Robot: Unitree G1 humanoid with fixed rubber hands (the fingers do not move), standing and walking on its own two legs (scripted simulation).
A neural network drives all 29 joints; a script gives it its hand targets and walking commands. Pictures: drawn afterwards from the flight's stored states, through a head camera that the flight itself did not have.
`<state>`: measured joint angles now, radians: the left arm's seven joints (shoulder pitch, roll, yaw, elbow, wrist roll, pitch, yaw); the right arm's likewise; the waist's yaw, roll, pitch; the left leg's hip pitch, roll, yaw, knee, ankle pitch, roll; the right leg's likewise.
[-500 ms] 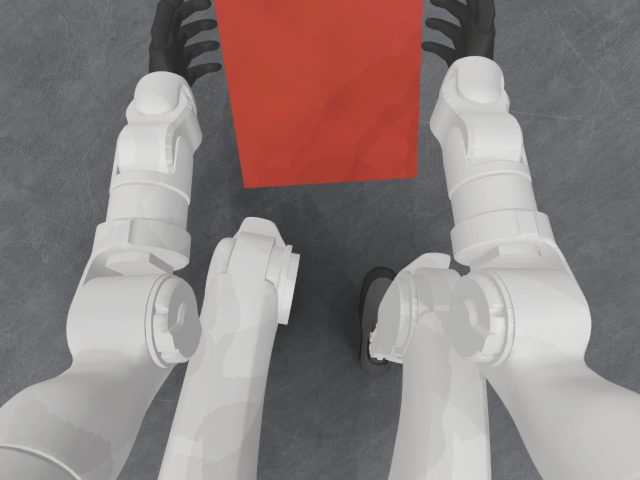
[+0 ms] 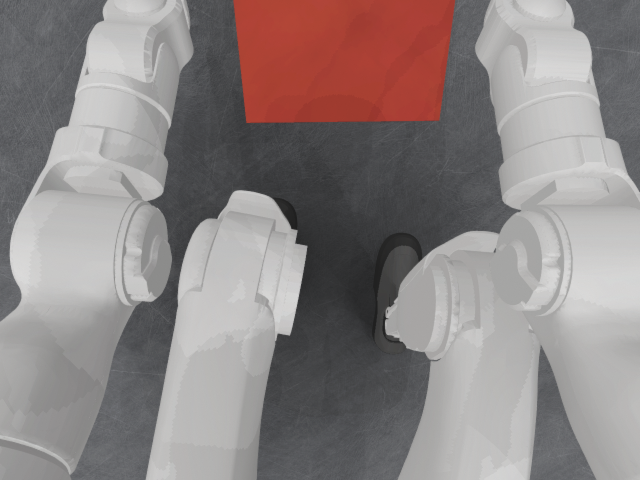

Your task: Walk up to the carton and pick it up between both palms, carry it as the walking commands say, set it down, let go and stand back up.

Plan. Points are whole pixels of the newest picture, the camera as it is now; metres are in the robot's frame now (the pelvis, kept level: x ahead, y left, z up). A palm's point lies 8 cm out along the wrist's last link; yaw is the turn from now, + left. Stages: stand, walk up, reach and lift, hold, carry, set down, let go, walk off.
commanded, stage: set down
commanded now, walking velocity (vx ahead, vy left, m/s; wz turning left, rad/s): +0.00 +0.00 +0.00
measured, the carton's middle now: out of the picture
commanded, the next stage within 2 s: none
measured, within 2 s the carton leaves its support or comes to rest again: rests again in 1.78 s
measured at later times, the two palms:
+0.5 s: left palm out of the picture +0.52 +0.22 -0.18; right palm out of the picture +0.57 -0.09 -0.17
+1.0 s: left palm out of the picture +0.52 +0.22 -0.19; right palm out of the picture +0.57 -0.09 -0.18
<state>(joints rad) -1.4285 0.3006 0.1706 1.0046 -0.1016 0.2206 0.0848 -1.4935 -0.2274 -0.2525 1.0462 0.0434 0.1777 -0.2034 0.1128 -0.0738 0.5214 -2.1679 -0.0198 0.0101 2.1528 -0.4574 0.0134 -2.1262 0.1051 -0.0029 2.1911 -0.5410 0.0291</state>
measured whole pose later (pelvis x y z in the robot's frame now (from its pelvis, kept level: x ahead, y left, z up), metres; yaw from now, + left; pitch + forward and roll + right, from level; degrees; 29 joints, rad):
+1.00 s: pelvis +0.03 +0.00 -0.01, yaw -1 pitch +35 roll +0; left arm -1.36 0.27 0.27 1.11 -0.01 0.12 0.00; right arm -1.43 -0.23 -0.19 1.17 0.05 0.10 -0.15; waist 0.13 -0.10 0.35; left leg -2.27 0.02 0.01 2.21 -0.54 0.01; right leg -2.25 0.14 0.00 2.23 -0.59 0.02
